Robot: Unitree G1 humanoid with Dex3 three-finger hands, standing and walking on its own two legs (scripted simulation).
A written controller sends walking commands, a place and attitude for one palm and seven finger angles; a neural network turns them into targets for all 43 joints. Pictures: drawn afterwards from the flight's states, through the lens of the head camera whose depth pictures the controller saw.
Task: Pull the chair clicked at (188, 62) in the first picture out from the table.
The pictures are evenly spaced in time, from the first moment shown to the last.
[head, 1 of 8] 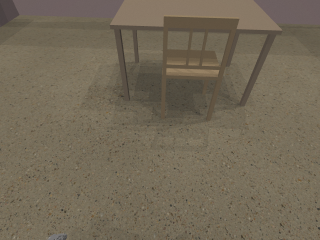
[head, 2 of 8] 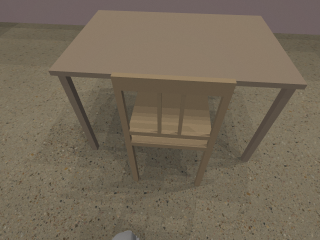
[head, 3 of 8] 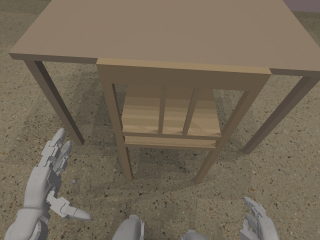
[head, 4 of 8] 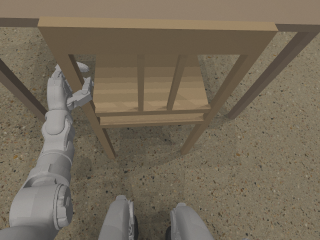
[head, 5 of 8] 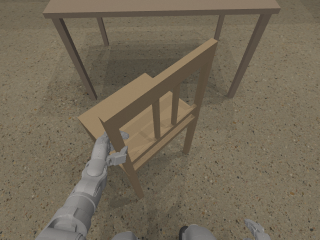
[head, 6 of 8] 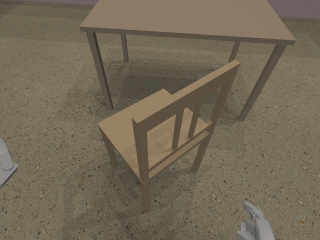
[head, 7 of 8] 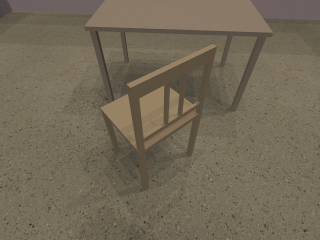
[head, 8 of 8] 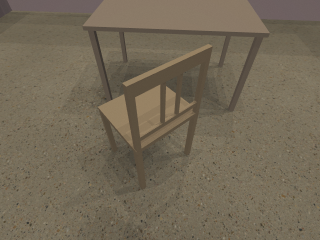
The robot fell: no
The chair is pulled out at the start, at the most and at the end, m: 0.00 0.47 0.47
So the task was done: yes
